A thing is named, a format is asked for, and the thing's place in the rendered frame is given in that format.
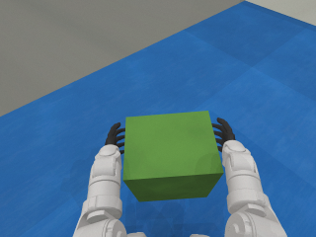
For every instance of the robot right forearm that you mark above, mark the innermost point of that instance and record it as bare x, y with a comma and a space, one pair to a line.
245, 192

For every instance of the right robot upper arm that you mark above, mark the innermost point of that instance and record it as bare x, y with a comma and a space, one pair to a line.
246, 224

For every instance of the carton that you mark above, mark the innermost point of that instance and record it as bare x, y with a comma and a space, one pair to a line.
170, 156

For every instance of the robot left forearm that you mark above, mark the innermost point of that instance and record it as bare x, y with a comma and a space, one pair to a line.
103, 197

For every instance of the left robot upper arm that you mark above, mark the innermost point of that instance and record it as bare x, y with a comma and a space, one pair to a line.
110, 227

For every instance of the robot left hand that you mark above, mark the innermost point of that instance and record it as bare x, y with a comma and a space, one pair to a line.
112, 138

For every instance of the robot right hand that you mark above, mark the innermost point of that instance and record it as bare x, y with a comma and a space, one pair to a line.
226, 134

